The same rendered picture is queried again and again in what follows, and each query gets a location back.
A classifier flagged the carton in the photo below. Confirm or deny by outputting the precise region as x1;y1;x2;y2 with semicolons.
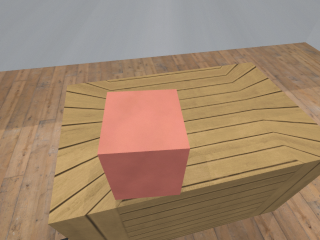
97;89;190;200

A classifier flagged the pedestal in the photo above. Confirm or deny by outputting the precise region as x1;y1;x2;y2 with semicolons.
48;62;320;240

